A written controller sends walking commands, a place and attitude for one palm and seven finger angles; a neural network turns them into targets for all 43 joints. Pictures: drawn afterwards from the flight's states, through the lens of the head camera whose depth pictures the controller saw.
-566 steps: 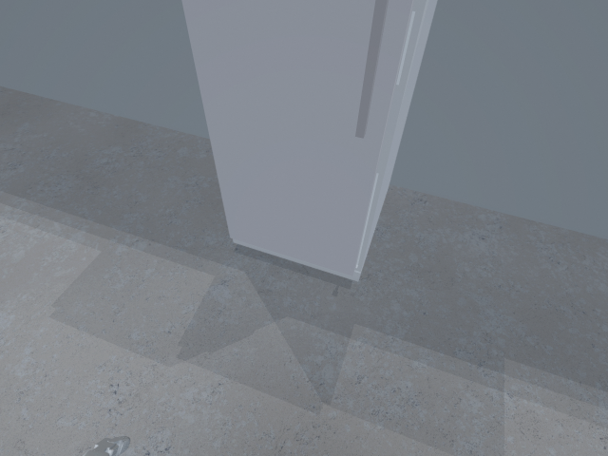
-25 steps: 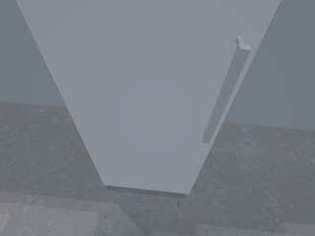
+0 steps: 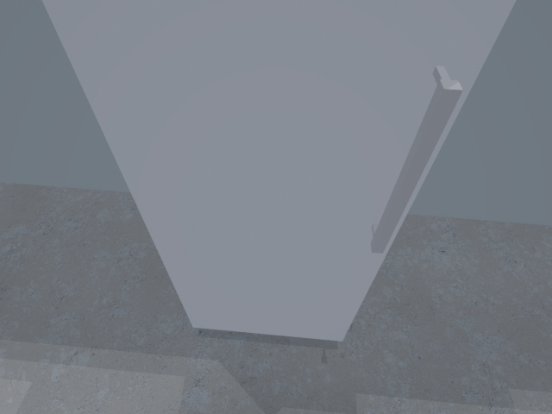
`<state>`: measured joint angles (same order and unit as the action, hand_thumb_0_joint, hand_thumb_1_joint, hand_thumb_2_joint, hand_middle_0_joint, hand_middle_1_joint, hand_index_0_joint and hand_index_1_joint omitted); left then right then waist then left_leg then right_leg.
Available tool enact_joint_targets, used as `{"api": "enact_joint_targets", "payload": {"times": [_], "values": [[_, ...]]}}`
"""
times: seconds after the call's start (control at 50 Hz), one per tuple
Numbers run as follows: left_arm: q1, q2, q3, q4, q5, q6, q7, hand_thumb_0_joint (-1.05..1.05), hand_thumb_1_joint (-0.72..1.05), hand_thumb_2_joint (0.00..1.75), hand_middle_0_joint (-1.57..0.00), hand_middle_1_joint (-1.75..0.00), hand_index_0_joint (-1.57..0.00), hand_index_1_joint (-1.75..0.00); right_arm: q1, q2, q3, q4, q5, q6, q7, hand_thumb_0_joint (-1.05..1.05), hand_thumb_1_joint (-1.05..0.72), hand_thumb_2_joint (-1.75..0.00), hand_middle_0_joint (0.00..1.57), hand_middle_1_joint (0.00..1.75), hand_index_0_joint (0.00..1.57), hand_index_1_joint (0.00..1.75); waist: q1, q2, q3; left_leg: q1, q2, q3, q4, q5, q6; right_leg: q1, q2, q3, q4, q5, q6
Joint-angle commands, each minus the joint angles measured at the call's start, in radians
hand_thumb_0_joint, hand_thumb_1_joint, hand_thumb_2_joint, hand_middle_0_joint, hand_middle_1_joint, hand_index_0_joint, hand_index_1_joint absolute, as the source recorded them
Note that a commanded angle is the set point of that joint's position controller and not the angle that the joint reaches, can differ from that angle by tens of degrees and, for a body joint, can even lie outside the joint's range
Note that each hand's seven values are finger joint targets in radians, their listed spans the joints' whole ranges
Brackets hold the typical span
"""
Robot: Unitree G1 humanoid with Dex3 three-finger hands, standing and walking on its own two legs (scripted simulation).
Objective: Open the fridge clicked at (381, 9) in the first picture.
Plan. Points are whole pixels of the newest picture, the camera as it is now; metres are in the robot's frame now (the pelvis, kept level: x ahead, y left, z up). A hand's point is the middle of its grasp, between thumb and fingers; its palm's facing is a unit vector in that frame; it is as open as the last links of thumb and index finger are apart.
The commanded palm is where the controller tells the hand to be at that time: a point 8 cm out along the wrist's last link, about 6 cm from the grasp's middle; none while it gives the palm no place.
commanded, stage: come to a stop and stand still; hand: right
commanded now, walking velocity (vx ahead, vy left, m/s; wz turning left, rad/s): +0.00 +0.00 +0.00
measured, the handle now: (402, 178) +0.43 -0.16 +0.12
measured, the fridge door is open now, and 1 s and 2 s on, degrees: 0 0 0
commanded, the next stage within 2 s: look again from close up in 0.24 s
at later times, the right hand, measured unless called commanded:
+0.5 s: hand out of the picture -0.01 -0.15 -0.18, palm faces +0.02 +0.98 -0.18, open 7.3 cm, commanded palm none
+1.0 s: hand out of the picture -0.01 -0.16 -0.17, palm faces +0.01 +0.98 -0.19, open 7.3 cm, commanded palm none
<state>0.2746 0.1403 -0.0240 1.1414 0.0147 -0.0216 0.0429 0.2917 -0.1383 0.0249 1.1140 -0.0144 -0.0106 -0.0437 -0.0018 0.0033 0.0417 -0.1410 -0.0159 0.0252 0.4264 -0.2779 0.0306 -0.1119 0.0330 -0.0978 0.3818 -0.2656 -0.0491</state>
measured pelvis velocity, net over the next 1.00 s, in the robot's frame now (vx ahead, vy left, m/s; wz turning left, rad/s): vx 0.00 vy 0.01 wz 0.00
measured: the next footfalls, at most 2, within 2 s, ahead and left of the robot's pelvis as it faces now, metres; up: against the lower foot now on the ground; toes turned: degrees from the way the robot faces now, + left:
none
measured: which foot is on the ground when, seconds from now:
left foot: down 0.00-1.00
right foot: down 0.00-1.00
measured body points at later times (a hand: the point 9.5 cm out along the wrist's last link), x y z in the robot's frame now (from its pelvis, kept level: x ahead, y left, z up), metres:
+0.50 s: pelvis +0.00 +0.01 +0.00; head +0.02 +0.01 +0.45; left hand -0.01 +0.22 -0.16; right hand -0.01 -0.20 -0.16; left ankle -0.03 +0.10 -0.74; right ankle -0.04 -0.08 -0.74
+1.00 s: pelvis +0.00 +0.01 +0.00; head +0.02 +0.01 +0.45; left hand +0.00 +0.23 -0.16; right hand -0.01 -0.21 -0.16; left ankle -0.03 +0.10 -0.74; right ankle -0.04 -0.08 -0.74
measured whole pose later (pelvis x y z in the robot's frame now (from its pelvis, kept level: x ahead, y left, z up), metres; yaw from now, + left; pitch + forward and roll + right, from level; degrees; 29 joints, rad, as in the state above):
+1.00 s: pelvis +0.00 +0.01 +0.00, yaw +0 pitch +0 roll +0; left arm 0.26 0.14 -0.02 1.15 0.02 -0.03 0.04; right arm 0.28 -0.15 0.02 1.11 -0.01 -0.02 -0.04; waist -0.01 0.01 0.04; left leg -0.13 -0.03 0.03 0.39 -0.26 0.05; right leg -0.11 0.02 -0.09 0.36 -0.25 -0.03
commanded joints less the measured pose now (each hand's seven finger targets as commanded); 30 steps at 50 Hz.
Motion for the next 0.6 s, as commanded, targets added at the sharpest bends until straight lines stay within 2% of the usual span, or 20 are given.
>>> {"api": "enact_joint_targets", "payload": {"times": [0.0, 0.18, 0.36, 0.44, 0.58], "values": [[0.076, 0.088, 0.019, -0.019, -0.005, -0.015, 0.001, 0.00, 0.90, 0.90, -0.20, -0.30, -0.20, -0.30, 0.066, -0.089, -0.016, -0.030, 0.006, -0.016, -0.002, 0.00, -0.90, -0.90, 0.20, 0.30, 0.20, 0.30, 0.000, 0.014, 0.019, -0.016, 0.130, -0.119, -0.060, 0.269, 0.025, -0.024, -0.144, 0.127, -0.057, 0.218, 0.005], [0.086, 0.084, 0.020, -0.009, -0.005, -0.017, 0.003, 0.00, 0.90, 0.90, -0.20, -0.30, -0.20, -0.30, 0.076, -0.092, -0.018, -0.032, 0.006, -0.022, -0.003, 0.00, -0.90, -0.90, 0.20, 0.30, 0.20, 0.30, -0.002, 0.021, 0.004, 0.003, 0.134, -0.117, -0.060, 0.321, 0.026, -0.017, -0.144, 0.123, -0.050, 0.241, 0.008], [0.083, 0.082, 0.020, -0.007, -0.005, -0.013, 0.002, 0.00, 0.90, 0.90, -0.20, -0.30, -0.20, -0.30, 0.078, -0.089, -0.017, -0.030, 0.005, -0.021, -0.002, 0.00, -0.90, -0.90, 0.20, 0.30, 0.20, 0.30, -0.002, 0.017, 0.040, -0.022, 0.128, -0.121, -0.080, 0.266, 0.025, -0.027, -0.145, 0.123, -0.060, 0.197, 0.011], [0.081, 0.087, 0.022, -0.009, -0.005, -0.015, 0.002, 0.00, 0.90, 0.90, -0.20, -0.30, -0.20, -0.30, 0.075, -0.098, -0.019, -0.029, 0.007, -0.025, -0.002, 0.00, -0.90, -0.90, 0.20, 0.30, 0.20, 0.30, 0.000, 0.020, 0.011, -0.004, 0.133, -0.124, -0.079, 0.295, 0.025, -0.020, -0.144, 0.122, -0.056, 0.206, 0.013], [0.073, 0.089, 0.021, -0.009, -0.005, -0.014, 0.002, 0.00, 0.90, 0.90, -0.20, -0.30, -0.20, -0.30, 0.078, -0.096, -0.019, -0.029, 0.006, -0.024, -0.001, 0.00, -0.90, -0.90, 0.20, 0.30, 0.20, 0.30, -0.002, 0.006, 0.035, -0.021, 0.131, -0.123, -0.087, 0.265, 0.023, -0.026, -0.146, 0.124, -0.062, 0.198, 0.013]]}}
